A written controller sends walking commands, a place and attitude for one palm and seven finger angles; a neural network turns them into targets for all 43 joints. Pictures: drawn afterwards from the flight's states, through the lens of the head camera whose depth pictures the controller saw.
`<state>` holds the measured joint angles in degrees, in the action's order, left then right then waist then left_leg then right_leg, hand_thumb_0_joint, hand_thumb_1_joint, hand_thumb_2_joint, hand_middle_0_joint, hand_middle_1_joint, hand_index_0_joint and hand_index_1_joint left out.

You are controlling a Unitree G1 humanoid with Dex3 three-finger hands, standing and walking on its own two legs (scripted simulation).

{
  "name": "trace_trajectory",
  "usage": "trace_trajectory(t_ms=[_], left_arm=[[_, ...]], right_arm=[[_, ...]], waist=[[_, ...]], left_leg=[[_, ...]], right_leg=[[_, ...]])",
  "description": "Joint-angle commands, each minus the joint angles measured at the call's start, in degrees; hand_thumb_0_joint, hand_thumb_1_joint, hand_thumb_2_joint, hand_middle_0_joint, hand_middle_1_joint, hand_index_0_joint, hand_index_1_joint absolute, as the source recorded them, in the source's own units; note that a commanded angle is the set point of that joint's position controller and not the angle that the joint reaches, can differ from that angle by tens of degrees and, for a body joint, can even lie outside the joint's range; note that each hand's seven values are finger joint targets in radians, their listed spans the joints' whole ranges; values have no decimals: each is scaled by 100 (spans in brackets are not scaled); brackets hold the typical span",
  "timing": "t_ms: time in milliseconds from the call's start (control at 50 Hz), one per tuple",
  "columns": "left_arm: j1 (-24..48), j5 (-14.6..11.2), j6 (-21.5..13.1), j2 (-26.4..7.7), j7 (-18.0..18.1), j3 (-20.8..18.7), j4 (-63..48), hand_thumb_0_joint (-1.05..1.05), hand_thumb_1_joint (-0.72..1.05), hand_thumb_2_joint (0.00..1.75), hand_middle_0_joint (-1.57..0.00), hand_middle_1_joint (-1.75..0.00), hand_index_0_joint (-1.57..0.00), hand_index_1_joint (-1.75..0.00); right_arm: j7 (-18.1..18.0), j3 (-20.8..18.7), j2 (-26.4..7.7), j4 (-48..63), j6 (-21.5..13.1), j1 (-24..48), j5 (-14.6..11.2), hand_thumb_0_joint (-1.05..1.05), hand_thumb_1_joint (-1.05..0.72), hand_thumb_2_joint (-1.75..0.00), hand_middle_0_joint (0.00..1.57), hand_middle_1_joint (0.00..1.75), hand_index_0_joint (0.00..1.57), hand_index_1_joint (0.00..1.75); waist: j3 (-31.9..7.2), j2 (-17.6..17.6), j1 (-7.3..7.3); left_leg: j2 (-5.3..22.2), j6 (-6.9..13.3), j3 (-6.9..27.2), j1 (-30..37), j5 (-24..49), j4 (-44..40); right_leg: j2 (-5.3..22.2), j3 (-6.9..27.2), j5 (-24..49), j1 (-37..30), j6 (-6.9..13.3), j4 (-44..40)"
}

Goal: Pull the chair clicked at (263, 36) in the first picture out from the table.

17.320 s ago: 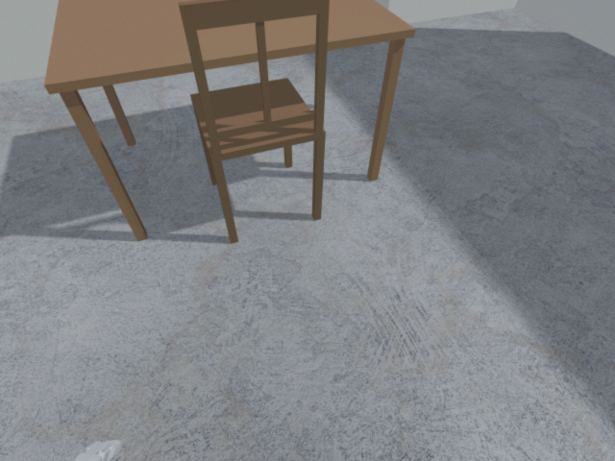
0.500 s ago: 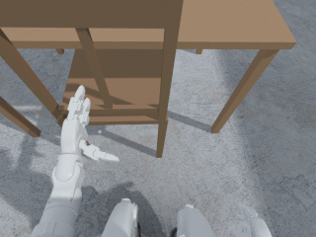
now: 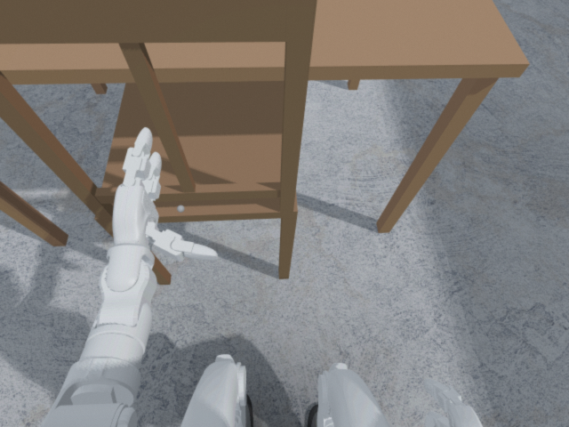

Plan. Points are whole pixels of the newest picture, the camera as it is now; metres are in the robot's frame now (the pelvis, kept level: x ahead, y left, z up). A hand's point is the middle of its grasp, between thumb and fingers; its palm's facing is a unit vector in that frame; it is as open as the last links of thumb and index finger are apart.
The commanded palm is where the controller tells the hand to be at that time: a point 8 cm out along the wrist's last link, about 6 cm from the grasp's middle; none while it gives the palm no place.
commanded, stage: push the fingers through the gap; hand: left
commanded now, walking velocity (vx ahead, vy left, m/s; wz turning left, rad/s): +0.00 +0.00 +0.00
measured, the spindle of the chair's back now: (167, 133) +0.52 +0.18 +0.05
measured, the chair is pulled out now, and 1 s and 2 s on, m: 0.00 0.00 0.00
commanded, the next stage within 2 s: hook a spindle and tug to test in 1.24 s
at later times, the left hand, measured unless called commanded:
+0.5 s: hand (187, 175) +0.46 +0.15 +0.03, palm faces +0.05 -1.00 -0.03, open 16.9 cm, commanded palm +0.43 +0.20 +0.03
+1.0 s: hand (185, 156) +0.49 +0.15 +0.03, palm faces +0.06 -1.00 -0.02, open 16.9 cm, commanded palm +0.46 +0.20 +0.03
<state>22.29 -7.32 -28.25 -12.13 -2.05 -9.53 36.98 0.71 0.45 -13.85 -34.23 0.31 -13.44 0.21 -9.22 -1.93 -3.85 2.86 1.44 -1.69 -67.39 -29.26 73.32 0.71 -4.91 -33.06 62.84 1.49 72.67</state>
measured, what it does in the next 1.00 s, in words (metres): stands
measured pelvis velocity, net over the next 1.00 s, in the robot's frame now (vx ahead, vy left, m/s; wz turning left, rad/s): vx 0.00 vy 0.00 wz -0.02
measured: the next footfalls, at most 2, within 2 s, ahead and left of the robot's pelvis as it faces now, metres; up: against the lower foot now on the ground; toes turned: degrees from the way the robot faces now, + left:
none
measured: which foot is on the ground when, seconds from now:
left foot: down 0.00-1.00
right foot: down 0.00-1.00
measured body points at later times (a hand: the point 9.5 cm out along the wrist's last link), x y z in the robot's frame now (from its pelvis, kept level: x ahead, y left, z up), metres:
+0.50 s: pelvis +0.00 +0.00 +0.00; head +0.14 +0.00 +0.43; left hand +0.45 +0.20 +0.03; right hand +0.07 -0.27 -0.13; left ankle +0.05 +0.11 -0.62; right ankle +0.01 -0.11 -0.62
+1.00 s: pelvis +0.00 +0.00 -0.01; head +0.15 +0.01 +0.42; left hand +0.48 +0.21 +0.03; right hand +0.04 -0.26 -0.13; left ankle +0.05 +0.11 -0.62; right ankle +0.01 -0.11 -0.62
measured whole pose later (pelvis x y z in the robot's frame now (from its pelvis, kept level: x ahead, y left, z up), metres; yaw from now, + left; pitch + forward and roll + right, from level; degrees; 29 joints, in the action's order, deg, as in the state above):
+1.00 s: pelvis +0.00 +0.00 -0.01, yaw -1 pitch +27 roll -3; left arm 43.1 -4.5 -30.7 -18.8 -4.4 -19.0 58.6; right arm 2.2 0.4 -14.4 -36.0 4.3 -17.6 1.8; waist -8.9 -2.3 -7.9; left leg 3.7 1.7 -1.7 -71.7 -29.7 74.4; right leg -0.2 -4.6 -32.7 67.1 1.3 72.9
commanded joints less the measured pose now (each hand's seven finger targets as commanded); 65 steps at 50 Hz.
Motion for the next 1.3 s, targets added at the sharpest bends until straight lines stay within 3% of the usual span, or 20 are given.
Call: trace_trajectory(t_ms=[0, 80, 140, 180, 320, 480, 600, 660, 700, 780, 820, 860, 900, 940, 1020, 1060, 1120, 1200, 1240, 1280], left_arm=[[1744, -9, -416, -775, -30, -261, -902, 0, -50, 30, -6, -8, -6, -8], [1982, 30, -505, -1030, -40, -477, -731, 0, -50, 30, -6, -8, -6, -8], [2213, 14, -536, -1101, -61, -571, -521, 0, -50, 30, -6, -8, -6, -8], [2418, 33, -555, -1214, -98, -628, -349, 0, -50, 30, -6, -8, -6, -8], [3156, 72, -598, -1090, -192, -465, -75, 0, -50, 30, -6, -8, -6, -8], [3207, 158, -573, -1534, -100, -942, 388, 0, -50, 30, -6, -8, -6, -8], [3545, 208, -650, -1546, -127, -940, 492, 0, -50, 30, -6, -8, -6, -8], [3868, 188, -645, -1429, -157, -837, 679, 0, -50, 30, -6, -8, -6, -8], [3930, 214, -655, -1735, -162, -1081, 772, 0, -50, 30, -6, -8, -6, -8], [4325, 264, -711, -1632, -236, -932, 853, 0, -50, 30, -6, -8, -6, -8], [4314, 280, -709, -1826, -224, -1083, 949, 0, -50, 30, -6, -8, -6, -8], [4205, 235, -681, -1393, -259, -800, 985, 0, -50, 30, -6, -8, -6, -8], [3972, 231, -613, -1729, -236, -1089, 1102, 0, -50, 30, -6, -8, -6, -8], [3944, 259, -578, -1731, -226, -1082, 1076, 0, -50, 30, -6, -8, -6, -8], [3932, 230, -682, -1890, -191, -1207, 689, 0, -50, 30, -6, -8, -6, -8], [3954, 230, -718, -1752, -209, -1068, 689, 0, -50, 30, -6, -8, -6, -8], [3990, 238, -745, -1858, -225, -1147, 767, 0, -50, 30, -6, -8, -6, -8], [4115, 201, -770, -1547, -290, -873, 730, 0, -50, 30, -6, -8, -6, -8], [4058, 189, -716, -1578, -288, -925, 977, 0, -50, 30, -6, -8, -6, -8], [4135, 229, -720, -1618, -286, -912, 1060, 0, -50, 30, -6, -8, -6, -8]], right_arm=[[-36, -380, -897, 474, -138, -421, 17, 0, -90, -90, 20, 30, 20, 30], [-42, -379, -903, 426, -125, -493, 31, 0, -90, -90, 20, 30, 20, 30], [-39, -387, -906, 360, -113, -549, 40, 0, -90, -90, 20, 30, 20, 30], [-43, -372, -922, 331, -100, -586, 44, 0, -90, -90, 20, 30, 20, 30], [-8, -391, -941, 239, -77, -758, 72, 0, -90, -90, 20, 30, 20, 30], [43, -392, -975, 242, 53, -930, 123, 0, -90, -90, 20, 30, 20, 30], [72, -387, -957, 222, 118, -1007, 140, 0, -90, -90, 20, 30, 20, 30], [70, -382, -964, 147, 126, -1090, 151, 0, -90, -90, 20, 30, 20, 30], [58, -388, -1002, 132, 152, -1104, 168, 0, -90, -90, 20, 30, 20, 30], [63, -367, -979, 96, 172, -1153, 186, 0, -90, -90, 20, 30, 20, 30], [64, -370, -1019, 74, 208, -1188, 203, 0, -90, -90, 20, 30, 20, 30], [105, -387, -982, 112, 227, -1204, 197, 0, -90, -90, 20, 30, 20, 30], [114, -389, -1035, 119, 293, -1222, 193, 0, -90, -90, 20, 30, 20, 30], [123, -373, -1017, 175, 342, -1197, 179, 0, -90, -90, 20, 30, 20, 30], [123, -368, -996, 219, 365, -1175, 185, 0, -90, -90, 20, 30, 20, 30], [125, -365, -987, 199, 351, -1173, 182, 0, -90, -90, 20, 30, 20, 30], [117, -368, -1012, 141, 360, -1166, 183, 0, -90, -90, 20, 30, 20, 30], [106, -383, -1003, 116, 332, -1130, 176, 0, -90, -90, 20, 30, 20, 30], [103, -386, -1038, 67, 346, -1161, 182, 0, -90, -90, 20, 30, 20, 30], [92, -371, -1050, 71, 359, -1148, 179, 0, -90, -90, 20, 30, 20, 30]], waist=[[-2398, 89, -182], [-2493, -55, -148], [-2521, 65, -201], [-2439, -93, -237], [-2702, -339, -367], [-2850, -132, -286], [-2857, -244, -360], [-2706, -202, -521], [-2832, -219, -460], [-2906, -458, -531], [-2956, -436, -504], [-2994, -458, -563], [-2939, -422, -447], [-2873, -268, -462], [-3063, -377, -390], [-2970, -367, -485], [-2785, -393, -466], [-2869, -622, -539], [-2697, -380, -572], [-2683, -470, -569]], left_leg=[[-178, -26, 368, 1983, 1533, -782], [-201, -16, 324, 1896, 1509, -754], [-205, -3, 287, 1790, 1461, -706], [-199, -6, 304, 1772, 1444, -712], [-165, -20, 395, 2098, 1655, -668], [-171, -4, 369, 1940, 1864, -621], [-168, 2, 365, 1982, 1881, -591], [-154, 23, 392, 1998, 1843, -573], [-162, 21, 371, 1913, 1827, -535], [-148, 12, 440, 2098, 1903, -525], [-127, 2, 473, 2169, 1980, -519], [-125, 5, 494, 2358, 2112, -542], [-130, -6, 454, 2184, 2094, -557], [-140, 17, 427, 2015, 1933, -580], [-149, 7, 398, 2099, 2084, -603], [-136, 13, 419, 2105, 2004, -594], [-128, -7, 430, 2088, 1889, -624], [-113, -29, 480, 2396, 1935, -625], [-109, -17, 504, 2280, 1855, -634], [-106, -23, 530, 2300, 1807, -637]], right_leg=[[-193, 355, 1799, -981, -15, -1058], [-187, 422, 1824, -1072, -9, -1054], [-188, 456, 1839, -1141, -34, -1086], [-189, 459, 1799, -1043, -26, -1071], [-203, 383, 1835, -762, -12, -987], [-231, 403, 2078, -962, -23, -929], [-249, 413, 2094, -888, -24, -931], [-265, 381, 2030, -720, -33, -954], [-256, 421, 2041, -805, -38, -952], [-267, 372, 1984, -598, -19, -907], [-274, 356, 1980, -555, -10, -892], [-291, 309, 2034, -457, -1, -895], [-284, 320, 2083, -616, -6, -910], [-288, 341, 2022, -715, -22, -950], [-294, 386, 2233, -938, -20, -947], [-309, 373, 2149, -817, -18, -945], [-302, 353, 1990, -721, -18, -978], [-301, 311, 1884, -443, -3, -986], [-311, 285, 1804, -425, -7, -1020], [-303, 283, 1719, -303, 1, -989]])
